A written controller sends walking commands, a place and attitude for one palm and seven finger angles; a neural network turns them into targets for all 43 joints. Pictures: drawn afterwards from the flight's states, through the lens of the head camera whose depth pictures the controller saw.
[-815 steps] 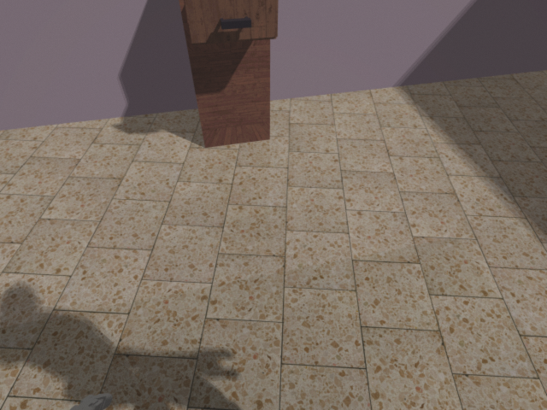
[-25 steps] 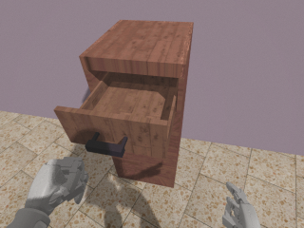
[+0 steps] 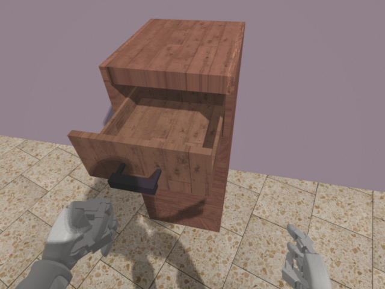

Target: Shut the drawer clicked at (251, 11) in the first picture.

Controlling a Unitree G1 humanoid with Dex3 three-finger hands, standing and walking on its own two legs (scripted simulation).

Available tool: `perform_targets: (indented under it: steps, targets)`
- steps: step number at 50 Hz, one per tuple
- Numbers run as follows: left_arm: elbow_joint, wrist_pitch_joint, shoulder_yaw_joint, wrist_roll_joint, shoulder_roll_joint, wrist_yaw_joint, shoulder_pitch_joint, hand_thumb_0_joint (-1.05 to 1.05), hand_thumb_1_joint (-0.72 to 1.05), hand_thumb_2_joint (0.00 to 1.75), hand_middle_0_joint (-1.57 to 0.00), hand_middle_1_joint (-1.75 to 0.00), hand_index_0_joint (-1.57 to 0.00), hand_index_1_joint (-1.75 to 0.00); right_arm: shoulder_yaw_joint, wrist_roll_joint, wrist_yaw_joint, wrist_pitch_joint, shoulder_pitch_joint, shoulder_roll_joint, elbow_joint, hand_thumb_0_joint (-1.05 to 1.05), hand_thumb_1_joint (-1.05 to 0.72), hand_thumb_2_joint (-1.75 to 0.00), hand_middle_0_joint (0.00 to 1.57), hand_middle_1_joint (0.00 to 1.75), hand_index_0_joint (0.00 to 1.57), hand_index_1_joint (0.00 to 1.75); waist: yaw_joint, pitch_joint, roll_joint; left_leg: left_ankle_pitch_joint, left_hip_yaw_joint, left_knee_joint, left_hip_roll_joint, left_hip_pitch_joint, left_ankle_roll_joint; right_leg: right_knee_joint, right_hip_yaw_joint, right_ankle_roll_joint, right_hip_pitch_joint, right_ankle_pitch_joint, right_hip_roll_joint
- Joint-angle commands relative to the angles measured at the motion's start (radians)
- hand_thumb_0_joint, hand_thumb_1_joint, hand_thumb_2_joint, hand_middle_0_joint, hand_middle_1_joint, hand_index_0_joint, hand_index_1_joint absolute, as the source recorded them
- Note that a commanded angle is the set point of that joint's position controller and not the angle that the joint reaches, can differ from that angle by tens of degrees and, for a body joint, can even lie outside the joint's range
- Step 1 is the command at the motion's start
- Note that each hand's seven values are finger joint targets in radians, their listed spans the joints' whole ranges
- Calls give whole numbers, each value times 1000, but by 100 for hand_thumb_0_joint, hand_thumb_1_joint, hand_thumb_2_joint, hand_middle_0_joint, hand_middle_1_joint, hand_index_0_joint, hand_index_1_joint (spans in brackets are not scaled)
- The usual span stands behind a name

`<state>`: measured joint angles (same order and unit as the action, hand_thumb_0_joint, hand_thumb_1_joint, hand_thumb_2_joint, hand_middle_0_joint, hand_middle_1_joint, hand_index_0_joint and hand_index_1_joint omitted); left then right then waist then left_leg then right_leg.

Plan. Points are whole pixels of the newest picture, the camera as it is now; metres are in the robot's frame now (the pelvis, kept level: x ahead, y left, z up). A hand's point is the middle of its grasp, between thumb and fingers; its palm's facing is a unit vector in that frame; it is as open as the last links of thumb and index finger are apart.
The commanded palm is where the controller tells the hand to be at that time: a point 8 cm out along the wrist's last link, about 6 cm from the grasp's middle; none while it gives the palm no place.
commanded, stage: bring the fist close to the handle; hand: left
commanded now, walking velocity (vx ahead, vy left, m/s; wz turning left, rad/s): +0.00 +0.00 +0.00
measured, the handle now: (136, 176) +0.36 +0.18 +0.03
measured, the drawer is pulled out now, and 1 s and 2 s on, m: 0.24 0.24 0.19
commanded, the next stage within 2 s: push the drawer shut in 1.24 s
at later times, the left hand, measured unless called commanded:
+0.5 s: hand (127, 224) +0.22 +0.15 +0.07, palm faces -0.12 -0.99 -0.06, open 3.3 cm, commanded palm +0.20 +0.20 +0.07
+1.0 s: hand (139, 221) +0.25 +0.14 +0.03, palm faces -0.16 -0.99 -0.05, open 3.3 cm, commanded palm +0.23 +0.20 +0.03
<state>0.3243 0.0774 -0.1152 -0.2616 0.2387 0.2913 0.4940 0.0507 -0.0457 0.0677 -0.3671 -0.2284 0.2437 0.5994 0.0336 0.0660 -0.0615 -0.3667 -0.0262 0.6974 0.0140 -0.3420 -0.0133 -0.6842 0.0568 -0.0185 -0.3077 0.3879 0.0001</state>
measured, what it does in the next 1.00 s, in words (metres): stands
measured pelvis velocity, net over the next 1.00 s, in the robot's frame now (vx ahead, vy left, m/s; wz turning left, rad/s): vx -0.01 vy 0.01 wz -0.01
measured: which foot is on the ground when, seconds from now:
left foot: down 0.00-1.00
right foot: down 0.00-1.00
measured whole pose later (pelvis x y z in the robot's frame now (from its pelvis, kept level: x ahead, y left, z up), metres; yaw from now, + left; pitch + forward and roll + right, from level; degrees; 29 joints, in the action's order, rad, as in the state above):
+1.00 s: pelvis -0.01 +0.01 -0.03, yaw -1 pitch +10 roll +0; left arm -0.05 0.29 -0.06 -0.21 0.20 0.24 0.23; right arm 0.02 -0.02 0.03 -0.22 -0.24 0.25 0.57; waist -0.03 0.10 -0.04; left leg -0.45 -0.01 0.92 0.01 -0.64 -0.01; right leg -0.92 0.04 -0.01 -0.62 0.47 -0.01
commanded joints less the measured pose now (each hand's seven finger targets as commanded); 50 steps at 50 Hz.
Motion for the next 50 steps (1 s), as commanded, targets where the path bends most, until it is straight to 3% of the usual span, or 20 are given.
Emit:
perform_targets:
  steps: [1, 3, 5, 6, 10, 11, 15, 19, 24, 27, 28, 30, 33, 35, 39, 42, 47, 49, 50]
  targets:
    - [199, 92, -35, -1, 70, -27, -153, 0, 90, 90, -140, -160, -140, -160, -43, 1, -1, -48, 112, 105, -163, 0, -90, -90, 20, 30, 20, 30, -25, 26, 22, 153, 15, -84, -23, 43, 47, 126, -6, 17, -59, -172, 1]
    - [177, 103, -52, 8, 88, -37, -146, 0, 90, 90, -140, -160, -140, -160, -48, 6, -3, -42, 103, 107, -164, 0, -90, -90, 20, 30, 20, 30, -21, 57, 60, 165, 13, -77, -23, 33, 45, 113, -5, 17, -47, -188, -1]
    - [174, 119, -41, 24, 90, -43, -149, 0, 90, 90, -140, -160, -140, -160, -50, 9, -5, -36, 101, 109, -164, 0, -90, -90, 20, 30, 20, 30, -24, 88, 40, 192, 14, -67, -22, 41, 46, 95, -5, 15, -44, -220, 1]
    - [167, 124, -21, 26, 68, -44, -148, 0, 90, 90, -140, -160, -140, -160, -49, 10, -9, -34, 97, 105, -169, 0, -90, -90, 20, 30, 20, 30, -25, 85, 40, 190, 12, -68, -21, 34, 44, 87, 1, 14, -51, -219, -1]
    - [90, 137, -51, 26, 89, -46, -149, 0, 90, 90, -140, -160, -140, -160, -54, 11, -7, -13, 95, 113, -155, 0, -90, -90, 20, 30, 20, 30, -29, 64, 72, 181, 15, -52, -22, -10, 40, 82, -4, 14, -64, -216, 1]
    - [86, 142, -26, 23, 68, -44, -176, 0, 90, 90, -140, -160, -140, -160, -53, 13, -6, -9, 93, 112, -162, 0, -90, -90, 20, 30, 20, 30, -36, 53, 86, 173, 14, -52, -24, -18, 41, 78, -4, 16, -77, -208, 0]
    - [62, 163, -41, 25, 77, -52, -190, 0, 90, 90, -140, -160, -140, -160, -58, 13, -7, 1, 87, 115, -166, 0, -90, -90, 20, 30, 20, 30, -32, 85, 62, 180, 15, -38, -22, -26, 38, 57, -2, 12, -84, -208, 1]
    - [61, 195, -2, 27, 48, -54, -221, 0, 90, 90, -140, -160, -140, -160, -59, 15, -13, 2, 70, 115, -173, 0, -90, -90, 20, 30, 20, 30, -43, 129, 35, 206, 14, -18, -21, -24, 34, 23, 3, 10, -97, -240, 1]
    - [-1, 226, 9, 38, 42, -62, -231, 0, 90, 90, -140, -160, -140, -160, -65, 16, -19, 12, 56, 118, -171, 0, -90, -90, 20, 30, 20, 30, -49, 130, 56, 200, 9, 7, -19, -60, 32, -7, 2, 7, -132, -236, 3]
    - [-50, 228, -17, 46, 63, -69, -237, 0, 90, 90, -140, -160, -140, -160, -69, 19, -22, 32, 49, 122, -172, 0, -90, -90, 20, 30, 20, 30, -46, 142, 66, 193, 14, 22, -21, -90, 30, -19, -3, 7, -142, -232, 3]
    - [-56, 229, 3, 46, 51, -68, -269, 0, 90, 90, -140, -160, -140, -160, -65, 20, -22, 36, 52, 122, -176, 0, -90, -90, 20, 30, 20, 30, -55, 136, 75, 181, 14, 26, -22, -100, 32, -21, -3, 9, -153, -222, 2]
    - [-94, 238, -46, 47, 93, -74, -306, 0, 90, 90, -140, -160, -140, -160, -68, 22, -19, 48, 49, 127, -166, 0, -90, -90, 20, 30, 20, 30, -54, 130, 97, 159, 16, 38, -23, -132, 32, -20, -15, 9, -158, -200, 2]
    - [-97, 262, -35, 34, 66, -64, -324, 0, 90, 90, -140, -160, -140, -160, -69, 20, -22, 55, 51, 120, -178, 0, -90, -90, 20, 30, 20, 30, -53, 187, 69, 181, 23, 59, -25, -125, 32, -42, -19, 9, -154, -234, 0]
    - [-114, 276, -53, 31, 87, -63, -360, 0, 90, 90, -140, -160, -140, -160, -69, 22, -21, 61, 47, 123, -169, 0, -90, -90, 20, 30, 20, 30, -57, 203, 60, 190, 22, 75, -26, -140, 32, -54, -24, 7, -159, -243, 0]
    - [-138, 298, -2, 28, 44, -38, -369, 0, 90, 90, -140, -160, -140, -160, -71, 20, -29, 63, 38, 119, -172, 0, -90, -90, 20, 30, 20, 30, -65, 238, 24, 235, 18, 101, -23, -134, 28, -89, -16, 5, -179, -293, -1]
    - [-209, 295, 0, 33, 49, -33, -385, 0, 90, 90, -140, -160, -140, -160, -75, 19, -31, 75, 28, 127, -167, 0, -90, -90, 20, 30, 20, 30, -78, 205, 83, 198, 14, 118, -21, -182, 29, -96, -17, 9, -218, -261, 1]
    - [-143, 294, -50, 35, 101, -51, -370, 0, 90, 90, -140, -160, -140, -160, -79, 17, -33, 94, 36, 125, -195, 0, -90, -90, 20, 30, 20, 30, -51, 268, 47, 228, 21, 114, -21, -166, 32, -107, -25, 5, -172, -287, -4]
    - [-113, 298, -41, 29, 85, -64, -377, 0, 90, 90, -140, -160, -140, -160, -75, 17, -34, 98, 39, 118, -204, 0, -90, -90, 20, 30, 20, 30, -52, 279, 56, 229, 21, 111, -21, -161, 32, -107, -23, 6, -163, -292, -3]
    - [-122, 300, -69, 34, 112, -76, -359, 0, 90, 90, -140, -160, -140, -160, -77, 19, -32, 103, 39, 122, -199, 0, -90, -90, 20, 30, 20, 30, -48, 272, 69, 235, 20, 111, -17, -170, 33, -109, -22, 5, -162, -292, 0]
